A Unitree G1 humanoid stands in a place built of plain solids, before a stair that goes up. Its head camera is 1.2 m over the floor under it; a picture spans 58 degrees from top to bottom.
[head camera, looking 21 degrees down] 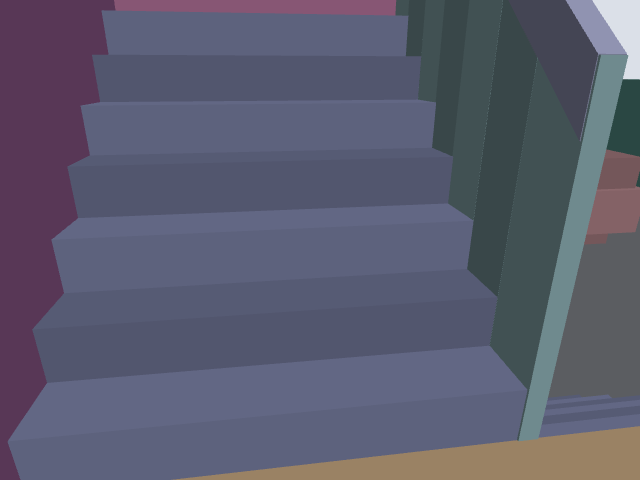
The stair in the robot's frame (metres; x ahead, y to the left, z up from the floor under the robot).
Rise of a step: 0.21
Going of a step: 0.25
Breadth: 1.60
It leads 8 degrees to the left of straight ahead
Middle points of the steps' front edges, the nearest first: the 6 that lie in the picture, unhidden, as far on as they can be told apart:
1.06 0.10 0.22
1.31 0.14 0.43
1.56 0.17 0.64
1.81 0.20 0.86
2.06 0.24 1.07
2.31 0.27 1.29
